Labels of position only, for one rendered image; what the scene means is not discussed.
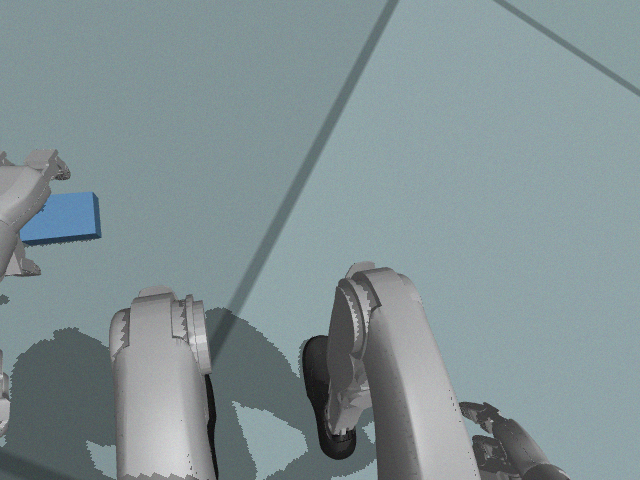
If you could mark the small box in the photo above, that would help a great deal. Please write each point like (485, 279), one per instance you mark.
(64, 218)

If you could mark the left robot hand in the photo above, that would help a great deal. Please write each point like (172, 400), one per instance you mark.
(23, 192)

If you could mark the left robot arm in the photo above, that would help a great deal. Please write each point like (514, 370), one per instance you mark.
(8, 242)

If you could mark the right robot foot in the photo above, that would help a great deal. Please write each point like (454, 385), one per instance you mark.
(316, 377)

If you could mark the right robot hand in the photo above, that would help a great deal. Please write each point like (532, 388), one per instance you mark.
(513, 451)

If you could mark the right robot arm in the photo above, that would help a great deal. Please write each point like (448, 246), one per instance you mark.
(545, 472)

